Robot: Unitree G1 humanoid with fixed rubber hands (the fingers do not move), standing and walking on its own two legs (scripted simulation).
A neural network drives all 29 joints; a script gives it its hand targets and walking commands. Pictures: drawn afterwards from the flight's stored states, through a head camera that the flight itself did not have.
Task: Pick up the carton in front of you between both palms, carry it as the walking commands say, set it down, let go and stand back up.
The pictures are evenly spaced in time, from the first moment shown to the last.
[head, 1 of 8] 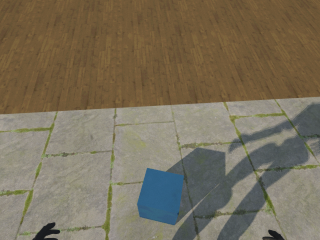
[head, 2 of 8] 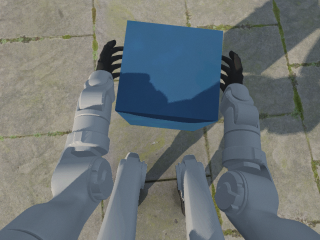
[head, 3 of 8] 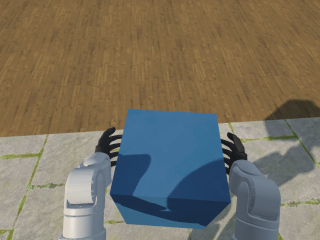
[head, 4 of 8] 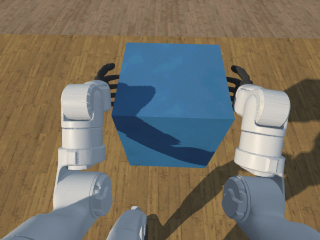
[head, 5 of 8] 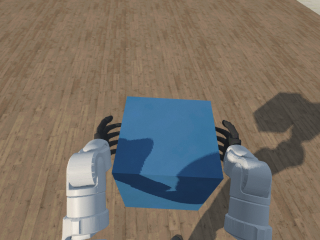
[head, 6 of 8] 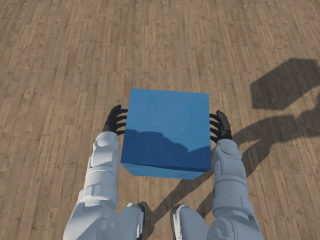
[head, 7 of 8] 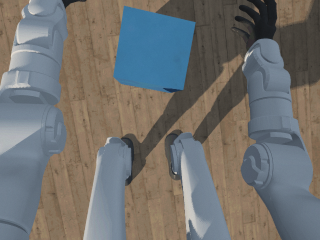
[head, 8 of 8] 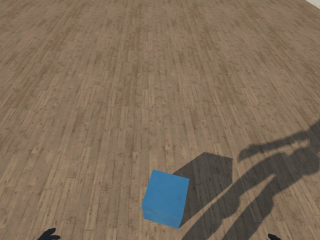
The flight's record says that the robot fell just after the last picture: no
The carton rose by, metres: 1.21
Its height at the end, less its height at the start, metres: +0.47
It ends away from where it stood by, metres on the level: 5.26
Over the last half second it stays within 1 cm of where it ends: yes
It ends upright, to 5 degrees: yes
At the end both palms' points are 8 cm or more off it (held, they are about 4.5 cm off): yes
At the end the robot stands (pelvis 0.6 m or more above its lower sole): yes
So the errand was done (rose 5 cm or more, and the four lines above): yes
